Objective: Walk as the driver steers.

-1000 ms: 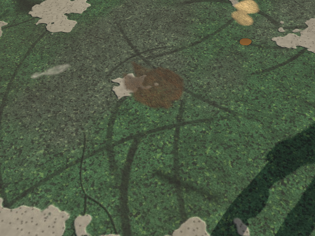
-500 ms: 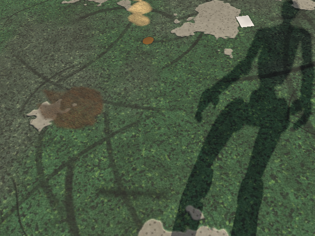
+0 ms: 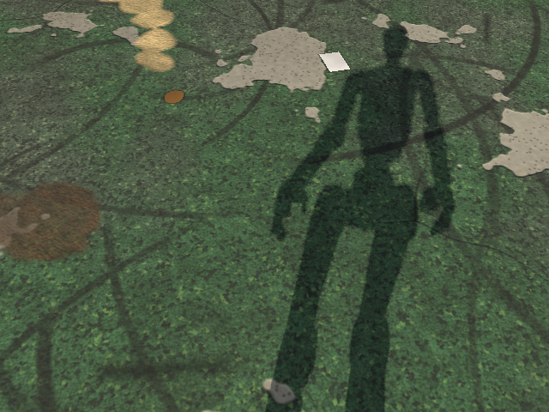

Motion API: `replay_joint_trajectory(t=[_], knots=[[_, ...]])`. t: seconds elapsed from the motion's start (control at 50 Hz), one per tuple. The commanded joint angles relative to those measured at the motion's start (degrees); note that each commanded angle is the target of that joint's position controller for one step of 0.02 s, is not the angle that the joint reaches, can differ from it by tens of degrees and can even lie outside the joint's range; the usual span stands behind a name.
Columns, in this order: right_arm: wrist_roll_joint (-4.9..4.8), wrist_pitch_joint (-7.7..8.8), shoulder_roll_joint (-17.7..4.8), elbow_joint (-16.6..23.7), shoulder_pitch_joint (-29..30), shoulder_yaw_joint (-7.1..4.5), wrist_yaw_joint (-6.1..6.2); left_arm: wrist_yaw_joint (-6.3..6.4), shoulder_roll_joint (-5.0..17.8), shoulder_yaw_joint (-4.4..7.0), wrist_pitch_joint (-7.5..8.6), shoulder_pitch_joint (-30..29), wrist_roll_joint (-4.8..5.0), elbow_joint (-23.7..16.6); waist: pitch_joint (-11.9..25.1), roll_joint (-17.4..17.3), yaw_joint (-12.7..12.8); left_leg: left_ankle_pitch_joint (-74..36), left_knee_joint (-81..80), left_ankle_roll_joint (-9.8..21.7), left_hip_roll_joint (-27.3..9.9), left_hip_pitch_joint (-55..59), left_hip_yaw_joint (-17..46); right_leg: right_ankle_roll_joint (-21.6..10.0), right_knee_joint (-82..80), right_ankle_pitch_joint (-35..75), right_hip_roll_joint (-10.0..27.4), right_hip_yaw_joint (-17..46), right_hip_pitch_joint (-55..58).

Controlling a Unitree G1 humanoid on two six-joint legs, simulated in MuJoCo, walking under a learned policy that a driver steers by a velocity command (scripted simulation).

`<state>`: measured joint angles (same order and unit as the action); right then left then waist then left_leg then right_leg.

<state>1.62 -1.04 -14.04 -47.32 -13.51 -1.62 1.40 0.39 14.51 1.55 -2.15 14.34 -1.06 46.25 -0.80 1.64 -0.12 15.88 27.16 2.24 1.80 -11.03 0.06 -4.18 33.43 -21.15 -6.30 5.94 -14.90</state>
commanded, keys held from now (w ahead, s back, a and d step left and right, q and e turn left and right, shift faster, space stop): w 1.00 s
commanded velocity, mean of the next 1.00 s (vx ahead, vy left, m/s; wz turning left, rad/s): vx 0.43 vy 0.00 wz -0.03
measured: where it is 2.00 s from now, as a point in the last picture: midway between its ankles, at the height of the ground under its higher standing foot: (280, 267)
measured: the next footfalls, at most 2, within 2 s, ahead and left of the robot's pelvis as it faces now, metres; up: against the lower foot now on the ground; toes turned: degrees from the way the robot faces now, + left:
right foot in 0.36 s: +0.22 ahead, -0.13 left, +0.00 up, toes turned -3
left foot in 0.88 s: +0.55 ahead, +0.04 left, +0.00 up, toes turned +4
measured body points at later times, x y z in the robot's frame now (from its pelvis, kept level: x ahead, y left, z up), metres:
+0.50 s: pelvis +0.16 -0.05 +0.00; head +0.18 -0.07 +0.45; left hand +0.27 +0.21 -0.11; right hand +0.19 -0.32 -0.14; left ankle +0.07 +0.08 -0.66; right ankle +0.18 -0.13 -0.74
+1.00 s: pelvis +0.44 -0.02 -0.01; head +0.47 -0.01 +0.44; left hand +0.43 +0.23 -0.16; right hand +0.56 -0.28 -0.13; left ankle +0.51 +0.04 -0.74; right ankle +0.29 -0.14 -0.64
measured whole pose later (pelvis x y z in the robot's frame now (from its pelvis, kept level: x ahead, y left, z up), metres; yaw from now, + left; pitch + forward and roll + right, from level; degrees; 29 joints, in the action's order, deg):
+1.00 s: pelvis +0.44 -0.02 -0.01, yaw +0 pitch +0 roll +0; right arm 1.4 3.6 -13.8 -51.0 -8.7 -2.6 -0.8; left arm -0.2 13.0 1.9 3.9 20.3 -0.9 56.7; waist -4.1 1.0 1.6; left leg 9.8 29.4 6.1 2.7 -19.7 -6.3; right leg -5.0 65.5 -20.9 -1.0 0.3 -15.0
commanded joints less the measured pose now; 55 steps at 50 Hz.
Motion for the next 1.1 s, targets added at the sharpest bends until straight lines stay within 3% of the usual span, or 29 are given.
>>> replay_joint_trajectory(t=[0.02, 0.06, 0.12, 0.18, 0.26, 0.3, 0.34, 0.36, 0.38, 0.4, 0.42, 0.44, 0.46, 0.48, 0.5, 0.56, 0.66, 0.7, 0.76, 0.82, 0.86, 0.88, 0.9, 0.92, 0.94, 0.96, 0.98, 1.02, 1.1], knots=[[0.39, 1.63, -12.18, -0.44, -7.24, -3.11, -0.44, -0.11, 8.55, 2.11, 1.98, -6.69, -1.25, -6.02, -8.65, -9.32, -3.0, 28.83, -23.34, 12.59, -22.53, 4.9, 32.26, 0.18, 16.03, -5.85, 3.1, 0.04, -21.94], [-0.7, 2.44, -8.77, 0.24, -2.72, -2.33, -0.78, -1.45, 8.01, 2.28, 2.71, -2.24, -1.17, -3.37, -7.2, -8.98, 0.3, 20.9, -23.4, 9.7, -16.97, 6.16, 23.6, 1.74, 18.56, 0.05, 5.36, -1.68, -20.57], [-0.96, 3.97, -7.65, -1.23, -4.93, -2.24, -1.05, -2.86, 5.81, 1.9, 3.29, -4.16, -1.44, -2.72, -4.49, -8.04, -0.89, 8.58, -22.33, 9.01, -12.95, 9.16, 15.22, 3.36, 18.19, 5.08, 6.63, -5.66, -20.51], [-0.88, 4.65, -7.84, -3.01, -8.19, -2.58, -1.28, -3.21, 4.18, 1.32, 3.45, -9.06, -1.01, -3.94, -4.58, -8.25, -2.88, 3.86, -21.86, 9.56, -12.64, 10.13, 12.49, 4.7, 11.63, 7.35, 7.81, -7.6, -20.45], [-0.47, 5.04, -8.9, -4.43, -10.54, -3.0, -1.57, -3.09, 4.07, 1.06, 3.69, -13.04, -0.76, -5.34, -5.27, -8.81, -4.19, 0.29, -20.06, 9.85, -13.73, 7.58, 10.85, 4.13, 2.82, 6.95, 7.86, -9.22, -15.09], [-0.44, 5.17, -9.68, -4.58, -10.09, -3.24, -1.76, -2.82, 4.72, 1.24, 3.9, -12.17, -0.62, -5.39, -5.17, -8.85, -3.23, -2.94, -18.33, 9.5, -14.57, 5.23, 10.66, 2.88, -0.11, 6.79, 7.29, -9.98, -9.79], [-0.86, 5.02, -10.28, -4.58, -8.21, -3.41, -1.84, -2.27, 5.09, 1.63, 4.42, -6.17, -0.71, -3.64, -4.15, -7.45, 0.64, -8.6, -13.34, 7.99, -14.26, 1.31, 9.07, 1.44, -5.4, 9.28, 5.83, -10.93, 0.54], [-0.89, 5.02, -9.29, -4.67, -8.14, -3.06, -1.87, -1.66, 6.42, 2.34, 5.0, 0.36, -1.02, -1.18, -1.42, -4.67, 3.4, -14.85, -5.61, 6.68, -11.85, -1.94, 6.54, 0.6, -7.74, 8.89, 4.64, -10.43, 10.24], [-0.93, 5.16, -7.08, -3.64, -7.04, -2.27, -2.0, -0.79, 10.07, 3.55, 5.73, 9.6, -1.83, 1.06, 4.38, 1.88, 7.66, -13.85, 9.53, 4.67, -7.64, -7.63, 1.84, -1.51, -11.63, 1.65, 12.19, -1.12, 21.38], [-1.87, 5.42, -1.75, -0.78, -8.41, -0.87, -2.16, -0.43, 17.84, 5.37, 5.77, 16.79, -1.91, 2.32, 9.9, 17.95, 8.46, 8.35, 28.79, 1.78, 1.04, -22.82, -4.41, -7.25, -20.87, -14.69, 27.91, 25.39, 31.17], [-0.43, 4.87, -7.13, -1.65, -6.61, -2.28, -1.68, -0.65, 14.33, 4.51, 5.49, 14.24, -1.0, 2.55, 5.6, 8.92, 6.72, 13.25, 37.13, 3.15, -0.05, -27.19, 2.51, -8.41, -23.86, -18.18, 28.9, 32.18, 24.89], [-0.49, 4.92, -7.19, -1.62, -5.64, -2.5, -2.22, -0.95, 11.12, 3.54, 5.44, 8.02, -0.68, 1.19, 0.22, 4.34, 3.55, 8.01, 38.85, 4.17, -3.43, -28.14, 4.11, -7.88, -23.14, -15.84, 26.76, 24.82, 19.6], [-0.74, 5.13, -6.32, -1.93, -4.98, -2.2, -2.84, -1.21, 8.14, 2.81, 5.73, 4.29, -0.65, 0.48, -1.68, 2.24, 2.09, 3.56, 37.33, 4.05, -5.25, -26.62, 3.69, -7.06, -24.05, -8.0, 23.97, 18.82, 15.31], [-0.52, 4.93, -5.58, -2.13, -4.6, -2.17, -3.15, -1.13, 6.71, 2.29, 6.15, 2.91, -0.47, 0.41, -2.33, 2.5, 0.91, 1.27, 35.47, 3.61, -6.52, -25.29, 2.79, -6.16, -24.99, -1.71, 21.49, 13.8, 13.33], [0.2, 4.4, -5.22, -2.71, -5.19, -2.0, -3.38, -1.01, 5.53, 1.85, 6.59, 2.63, -0.3, 0.85, -2.23, 3.28, 0.13, -0.29, 34.31, 2.78, -7.21, -23.78, 2.13, -5.45, -25.57, 4.39, 19.55, 9.94, 12.17], [0.57, 3.38, -4.29, -2.41, -2.92, -1.8, -4.02, -0.87, 5.68, 1.76, 7.67, 6.22, 0.28, 3.23, -2.08, 2.61, -0.34, -3.6, 33.47, 0.9, -7.38, -25.29, 0.09, -6.43, -26.05, 19.18, 18.24, 4.31, 12.92], [0.55, 3.14, -2.96, 1.52, 8.75, -0.96, -4.32, -0.82, 4.78, 1.27, 7.71, 10.49, 0.55, 6.44, -4.87, 1.69, 1.16, -10.98, 22.81, -1.42, -7.38, -29.97, -2.77, -7.06, -27.0, 29.62, 16.32, -1.53, 13.58], [0.26, 3.32, -2.03, 2.85, 12.84, -0.33, -4.37, -0.72, 4.93, 1.18, 7.8, 11.62, 0.49, 7.47, -5.38, 2.06, 1.97, -14.3, 15.91, -1.24, -6.28, -27.15, -4.17, -6.68, -26.92, 32.75, 15.72, -3.29, 13.05], [-0.03, 3.46, -2.37, 4.28, 16.6, -0.07, -4.09, -0.34, 5.73, 1.23, 7.78, 13.58, 0.32, 9.24, -5.99, 2.22, 2.58, -15.77, 9.01, 0.44, -4.75, -23.82, -5.19, -6.45, -26.66, 36.29, 17.18, -3.73, 15.71], [-0.02, 3.84, -3.61, 4.13, 14.67, -0.56, -3.42, 0.18, 6.6, 1.37, 7.55, 12.49, 0.05, 10.28, -4.76, 2.3, 0.52, -11.81, 5.57, 3.37, -2.61, -18.83, -5.6, -5.49, -21.59, 49.38, 18.76, -4.62, 20.37], [0.07, 4.38, -5.58, 0.69, 3.97, -1.64, -2.47, 0.38, 7.68, 1.67, 7.06, 11.12, -0.42, 10.62, 1.36, 2.83, -4.09, -7.65, 3.28, 5.64, 0.85, -6.88, -6.45, -3.96, -7.94, 62.23, 17.86, -6.02, 21.73], [0.67, 4.9, -7.13, -2.52, -5.8, -2.47, -1.87, 0.35, 7.54, 1.58, 6.76, 10.78, -0.26, 10.53, 6.55, 1.47, -8.03, -9.14, 0.54, 7.23, -0.08, 5.93, -5.26, -2.96, 4.31, 56.75, 15.71, -7.66, 16.39], [1.99, 5.14, -12.13, -4.13, -15.24, -3.79, -1.15, 0.23, 4.97, 0.85, 6.73, 12.36, 0.03, 8.9, 14.05, -5.15, -9.97, -2.56, 0.17, 9.94, -13.96, 20.06, 10.02, -2.22, 22.76, 34.04, 12.07, -9.99, 4.7], [1.83, 4.8, -15.63, -4.17, -14.32, -4.58, -1.42, -0.46, -0.51, 0.17, 6.64, 19.79, 1.63, 9.03, 18.9, -17.08, -4.88, 1.56, -8.4, 17.83, -26.97, 31.08, 39.3, -0.34, 41.31, -10.16, 0.53, -7.4, -15.28], [-0.59, 4.38, -12.39, -3.48, -8.6, -4.25, -1.82, -0.15, 5.36, 1.52, 6.46, 13.91, 0.31, 8.88, 12.37, -7.3, -4.41, 7.02, -11.86, 15.8, -23.48, 24.61, 37.84, -1.52, 43.78, -5.89, 4.28, -0.93, -20.15], [-1.01, 4.55, -8.57, -2.57, -2.84, -3.21, -1.92, -0.45, 5.74, 1.81, 6.84, 9.17, 0.37, 7.42, 4.33, -5.04, -2.5, 5.18, -13.2, 14.02, -21.6, 15.72, 27.94, -1.79, 41.22, 0.29, 7.05, -1.73, -20.81], [-0.71, 5.05, -5.78, -2.71, -0.71, -2.5, -2.16, -0.59, 4.56, 1.58, 7.05, 7.19, 0.37, 7.22, 1.03, -2.7, -1.25, -1.81, -15.18, 12.67, -19.04, 9.47, 22.05, -1.67, 38.11, 3.52, 8.95, -2.3, -18.69], [-0.83, 5.88, -3.39, -4.19, -0.54, -1.7, -1.86, -1.15, 2.71, 1.28, 5.7, 8.34, -0.93, 7.99, -0.37, -4.14, 1.59, -9.71, -17.25, 10.1, -14.98, 2.6, 13.7, -0.49, 33.48, 5.35, 11.01, -2.81, -13.18], [-1.27, 7.29, -5.05, -7.04, -5.62, -1.96, -1.86, -2.11, 1.52, 1.2, 4.06, 3.79, -1.21, 6.74, -2.07, -4.1, 2.04, -15.61, -20.34, 10.26, -13.21, 1.85, 7.98, 1.62, 28.37, 9.47, 12.29, -5.17, -16.72]])
Keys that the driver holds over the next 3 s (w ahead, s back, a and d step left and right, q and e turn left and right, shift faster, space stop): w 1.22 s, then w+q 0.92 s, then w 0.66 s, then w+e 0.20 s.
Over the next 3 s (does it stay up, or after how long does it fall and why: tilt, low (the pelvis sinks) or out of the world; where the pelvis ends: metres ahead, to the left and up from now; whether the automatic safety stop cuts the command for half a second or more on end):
stays up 1.44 0.29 0.00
